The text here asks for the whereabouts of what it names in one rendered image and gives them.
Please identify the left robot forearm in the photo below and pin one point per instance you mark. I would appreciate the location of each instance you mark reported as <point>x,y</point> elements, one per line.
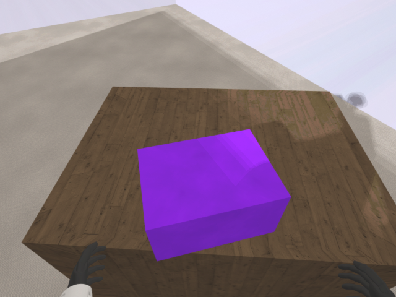
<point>78,290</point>

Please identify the robot left hand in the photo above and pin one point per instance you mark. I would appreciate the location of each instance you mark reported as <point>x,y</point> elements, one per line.
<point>81,271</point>

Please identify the pedestal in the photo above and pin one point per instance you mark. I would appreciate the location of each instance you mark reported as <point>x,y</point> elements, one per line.
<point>339,211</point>

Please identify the carton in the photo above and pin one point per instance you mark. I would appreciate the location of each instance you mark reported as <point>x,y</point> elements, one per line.
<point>206,192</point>

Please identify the robot right hand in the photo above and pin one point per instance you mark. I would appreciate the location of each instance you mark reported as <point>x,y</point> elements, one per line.
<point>373,285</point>

